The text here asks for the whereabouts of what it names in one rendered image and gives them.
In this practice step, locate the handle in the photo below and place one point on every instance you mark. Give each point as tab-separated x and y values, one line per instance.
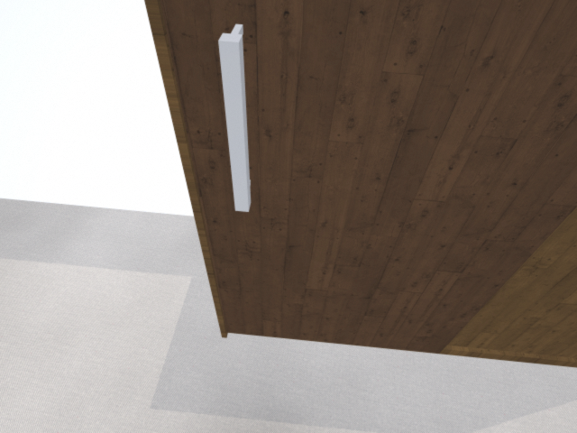
232	68

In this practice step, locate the wardrobe door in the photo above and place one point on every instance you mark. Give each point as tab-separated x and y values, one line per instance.
406	158
535	311

